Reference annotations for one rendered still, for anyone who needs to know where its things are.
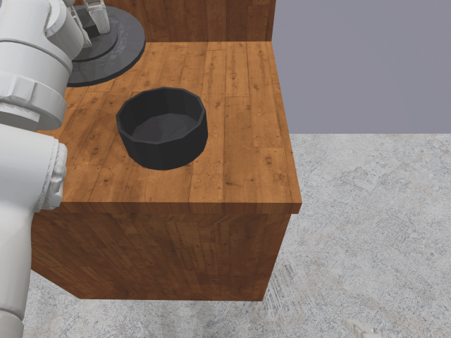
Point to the robot left forearm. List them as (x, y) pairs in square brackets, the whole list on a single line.
[(38, 41)]

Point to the left robot upper arm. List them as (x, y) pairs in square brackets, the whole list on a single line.
[(32, 173)]

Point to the robot left hand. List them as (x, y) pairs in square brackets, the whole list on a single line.
[(97, 11)]

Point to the pot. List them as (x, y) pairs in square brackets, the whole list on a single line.
[(163, 128)]

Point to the table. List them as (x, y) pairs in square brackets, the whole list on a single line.
[(210, 230)]

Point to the knob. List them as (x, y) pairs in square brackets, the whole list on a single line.
[(87, 23)]

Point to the lid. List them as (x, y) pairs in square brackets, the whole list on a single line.
[(112, 53)]

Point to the robot right hand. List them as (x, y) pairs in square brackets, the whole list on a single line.
[(360, 330)]

